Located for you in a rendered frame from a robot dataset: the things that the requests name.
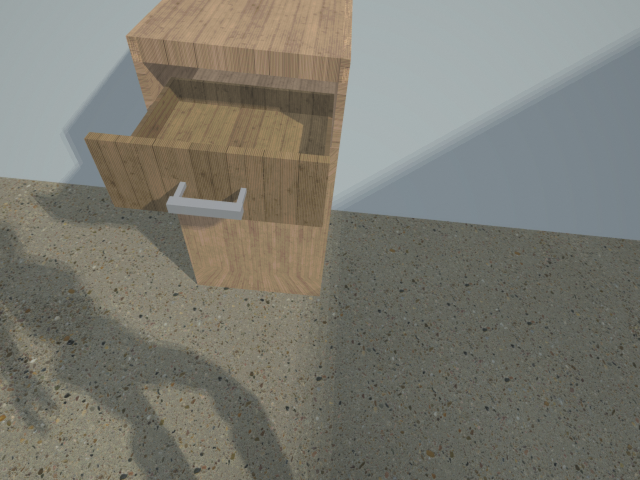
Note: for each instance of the handle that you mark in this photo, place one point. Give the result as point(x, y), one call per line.
point(208, 208)

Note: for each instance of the drawer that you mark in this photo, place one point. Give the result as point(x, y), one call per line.
point(218, 138)

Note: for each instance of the cabinet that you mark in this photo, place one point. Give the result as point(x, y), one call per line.
point(290, 44)

